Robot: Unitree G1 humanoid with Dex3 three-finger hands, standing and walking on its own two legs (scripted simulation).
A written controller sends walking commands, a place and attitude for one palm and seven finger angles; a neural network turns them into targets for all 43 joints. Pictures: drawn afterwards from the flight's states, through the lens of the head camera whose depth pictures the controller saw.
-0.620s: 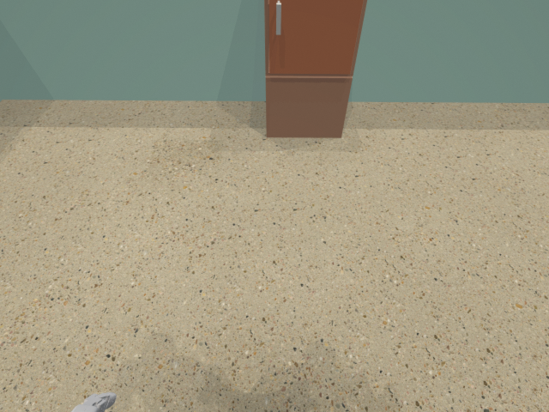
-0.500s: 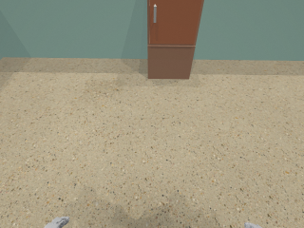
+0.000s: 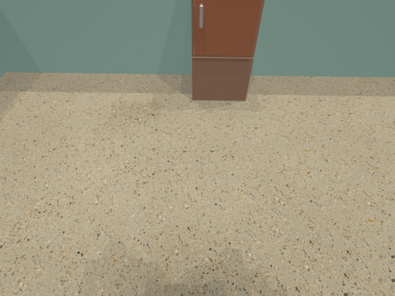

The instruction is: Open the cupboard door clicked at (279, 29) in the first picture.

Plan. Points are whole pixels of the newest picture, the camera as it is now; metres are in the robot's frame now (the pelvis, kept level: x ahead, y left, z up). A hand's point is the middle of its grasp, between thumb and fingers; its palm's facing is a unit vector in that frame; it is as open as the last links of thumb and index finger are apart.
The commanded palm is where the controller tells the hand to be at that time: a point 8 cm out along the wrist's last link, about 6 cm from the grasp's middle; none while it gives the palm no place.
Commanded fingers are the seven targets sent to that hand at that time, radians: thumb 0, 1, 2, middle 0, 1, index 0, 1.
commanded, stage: stand and wait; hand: left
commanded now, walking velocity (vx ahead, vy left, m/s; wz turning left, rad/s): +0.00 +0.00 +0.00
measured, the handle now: (201, 15) +1.71 +0.08 -0.08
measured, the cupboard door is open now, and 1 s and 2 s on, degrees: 0 0 0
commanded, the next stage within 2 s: look at it before walking up in 0.34 s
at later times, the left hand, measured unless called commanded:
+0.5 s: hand out of the picture +0.06 +0.24 -0.15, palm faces -0.03 -0.95 -0.32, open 7.4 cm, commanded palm none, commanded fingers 0.00 0.90 0.90 -0.20 -0.30 -0.20 -0.30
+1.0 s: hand out of the picture +0.06 +0.25 -0.15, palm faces -0.04 -0.94 -0.33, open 7.4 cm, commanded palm none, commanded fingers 0.00 0.90 0.90 -0.20 -0.30 -0.20 -0.30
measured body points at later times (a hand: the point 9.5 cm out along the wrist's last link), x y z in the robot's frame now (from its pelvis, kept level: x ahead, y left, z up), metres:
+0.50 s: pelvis -0.01 +0.00 +0.00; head -0.01 +0.00 +0.45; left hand +0.06 +0.29 -0.13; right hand +0.06 -0.30 -0.13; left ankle -0.01 +0.13 -0.74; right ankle -0.01 -0.12 -0.74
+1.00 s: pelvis +0.00 +0.00 +0.00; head +0.00 +0.00 +0.45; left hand +0.07 +0.30 -0.13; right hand +0.07 -0.29 -0.13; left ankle -0.01 +0.13 -0.74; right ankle -0.01 -0.12 -0.74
